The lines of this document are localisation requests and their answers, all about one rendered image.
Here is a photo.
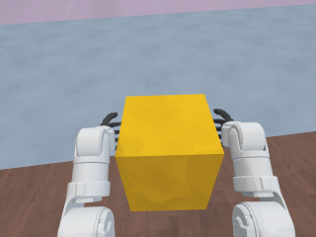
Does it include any carton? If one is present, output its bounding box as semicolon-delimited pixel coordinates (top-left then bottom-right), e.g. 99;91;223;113
115;94;224;211

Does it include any left robot forearm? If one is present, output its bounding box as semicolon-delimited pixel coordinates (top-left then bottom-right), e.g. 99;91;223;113
57;125;116;237

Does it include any left robot upper arm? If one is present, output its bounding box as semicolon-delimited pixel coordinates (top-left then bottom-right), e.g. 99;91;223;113
58;206;116;237

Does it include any left robot hand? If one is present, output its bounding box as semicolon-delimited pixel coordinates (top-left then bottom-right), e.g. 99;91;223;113
100;112;121;150

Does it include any right robot forearm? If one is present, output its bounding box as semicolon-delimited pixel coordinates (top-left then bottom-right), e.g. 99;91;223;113
221;121;295;236

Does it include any right robot hand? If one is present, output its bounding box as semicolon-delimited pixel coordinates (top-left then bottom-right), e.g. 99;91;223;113
213;109;234;147

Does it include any right robot upper arm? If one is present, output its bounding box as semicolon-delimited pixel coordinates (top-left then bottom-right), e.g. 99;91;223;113
232;201;295;237

